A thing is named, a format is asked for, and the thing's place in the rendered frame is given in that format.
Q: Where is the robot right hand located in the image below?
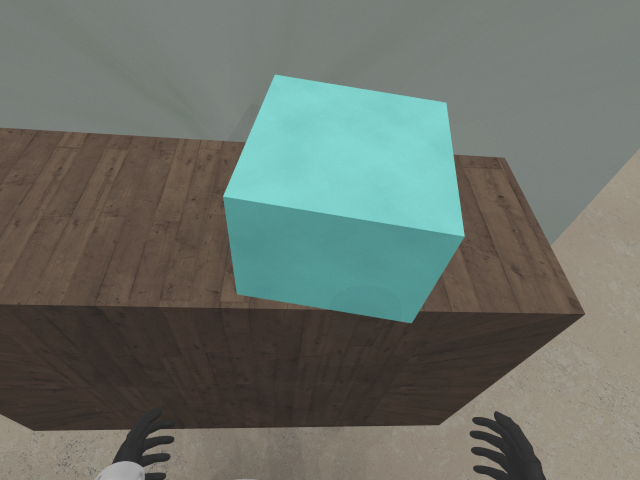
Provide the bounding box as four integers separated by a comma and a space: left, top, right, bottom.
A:
470, 411, 546, 480

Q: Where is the robot left hand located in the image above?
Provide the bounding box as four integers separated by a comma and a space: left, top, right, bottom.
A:
111, 407, 175, 480

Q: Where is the pedestal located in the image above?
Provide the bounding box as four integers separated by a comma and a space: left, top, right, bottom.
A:
0, 128, 585, 431

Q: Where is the carton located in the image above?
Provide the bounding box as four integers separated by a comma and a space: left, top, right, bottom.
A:
223, 75, 465, 323

